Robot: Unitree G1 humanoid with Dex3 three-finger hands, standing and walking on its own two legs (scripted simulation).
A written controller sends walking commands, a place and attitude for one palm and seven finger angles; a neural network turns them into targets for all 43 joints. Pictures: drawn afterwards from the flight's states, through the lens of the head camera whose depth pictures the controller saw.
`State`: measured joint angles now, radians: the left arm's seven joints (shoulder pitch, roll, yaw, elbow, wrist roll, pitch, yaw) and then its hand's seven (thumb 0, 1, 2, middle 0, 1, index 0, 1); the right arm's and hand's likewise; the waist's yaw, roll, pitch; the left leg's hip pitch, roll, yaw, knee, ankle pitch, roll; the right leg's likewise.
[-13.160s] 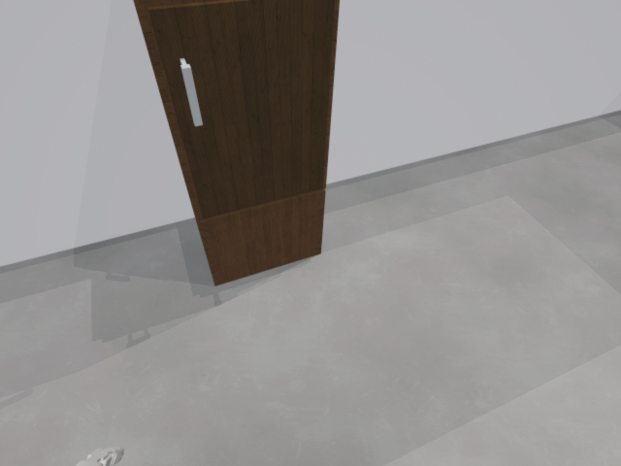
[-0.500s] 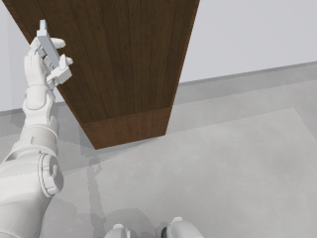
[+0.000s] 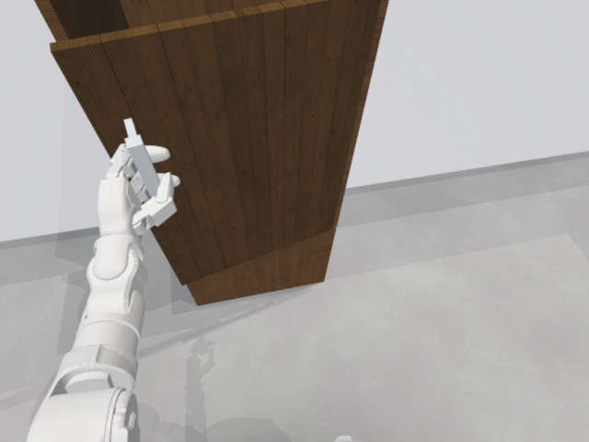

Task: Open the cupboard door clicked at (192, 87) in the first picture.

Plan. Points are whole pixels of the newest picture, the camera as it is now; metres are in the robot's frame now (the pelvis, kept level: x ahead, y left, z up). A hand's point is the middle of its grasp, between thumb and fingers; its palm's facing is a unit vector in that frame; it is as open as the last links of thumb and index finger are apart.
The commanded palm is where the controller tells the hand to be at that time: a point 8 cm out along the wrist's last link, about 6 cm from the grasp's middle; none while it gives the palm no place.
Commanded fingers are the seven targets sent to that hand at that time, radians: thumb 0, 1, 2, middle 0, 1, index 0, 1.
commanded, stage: pull the door open along its arc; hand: left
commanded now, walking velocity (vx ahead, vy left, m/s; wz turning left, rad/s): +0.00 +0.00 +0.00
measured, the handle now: (147, 168) +0.48 +0.20 +0.08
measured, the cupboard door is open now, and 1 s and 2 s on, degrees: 12 38 40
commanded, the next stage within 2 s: open thumb and fingers to let go in 0.46 s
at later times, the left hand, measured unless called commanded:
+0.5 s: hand (257, 281) +0.30 +0.04 +0.08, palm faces +0.36 -0.93 -0.03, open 6.4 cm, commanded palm +0.24 +0.08 +0.07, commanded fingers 0.00 0.90 0.90 -0.40 -1.35 -0.40 -1.35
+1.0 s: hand (250, 279) +0.31 +0.05 +0.07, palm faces +0.54 -0.84 -0.07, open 11.1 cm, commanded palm +0.26 +0.09 +0.07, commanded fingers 0.00 -0.50 0.30 -0.29 -1.15 -0.29 -1.15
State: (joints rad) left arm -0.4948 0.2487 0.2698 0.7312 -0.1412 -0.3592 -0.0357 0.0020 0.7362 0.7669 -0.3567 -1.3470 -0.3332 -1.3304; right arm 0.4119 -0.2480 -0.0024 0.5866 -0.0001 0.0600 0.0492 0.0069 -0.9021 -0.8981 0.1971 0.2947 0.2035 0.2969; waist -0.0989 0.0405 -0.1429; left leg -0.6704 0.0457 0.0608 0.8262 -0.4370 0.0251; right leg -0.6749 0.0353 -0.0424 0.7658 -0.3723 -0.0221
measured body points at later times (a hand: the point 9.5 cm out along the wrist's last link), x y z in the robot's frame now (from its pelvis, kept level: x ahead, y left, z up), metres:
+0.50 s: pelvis +0.00 -0.03 +0.01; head +0.01 -0.05 +0.46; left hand +0.27 +0.09 +0.09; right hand +0.21 -0.22 -0.08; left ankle -0.03 +0.10 -0.70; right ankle -0.01 -0.11 -0.70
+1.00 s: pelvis -0.01 -0.07 +0.00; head +0.01 -0.09 +0.45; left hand +0.27 +0.09 +0.08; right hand +0.16 -0.28 -0.12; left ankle -0.03 +0.10 -0.70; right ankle -0.01 -0.11 -0.70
